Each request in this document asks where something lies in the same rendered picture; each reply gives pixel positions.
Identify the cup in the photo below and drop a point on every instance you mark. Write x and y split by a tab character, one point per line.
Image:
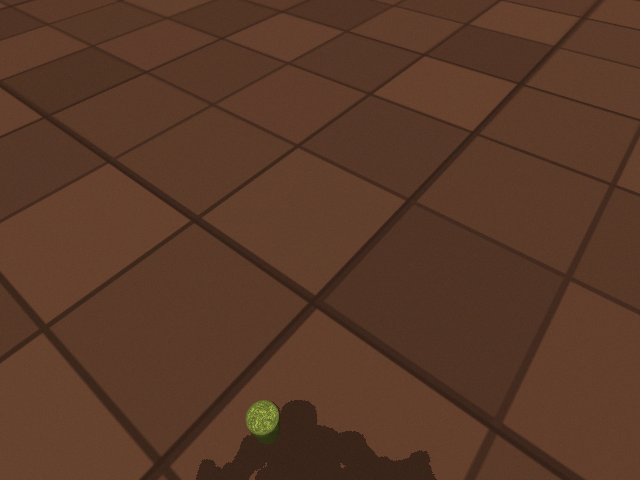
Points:
263	421

